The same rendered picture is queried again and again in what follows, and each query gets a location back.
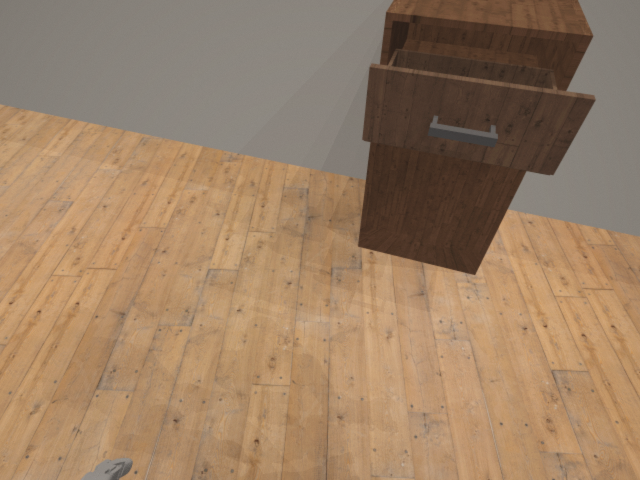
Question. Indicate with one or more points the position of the left robot hand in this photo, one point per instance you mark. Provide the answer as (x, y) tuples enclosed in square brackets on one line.
[(110, 470)]

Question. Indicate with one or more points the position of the drawer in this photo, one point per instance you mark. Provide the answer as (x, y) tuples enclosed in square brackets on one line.
[(535, 122)]

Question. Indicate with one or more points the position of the cabinet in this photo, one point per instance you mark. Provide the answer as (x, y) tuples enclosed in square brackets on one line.
[(441, 210)]

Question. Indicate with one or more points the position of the handle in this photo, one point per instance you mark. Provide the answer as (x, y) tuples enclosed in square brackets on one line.
[(462, 134)]

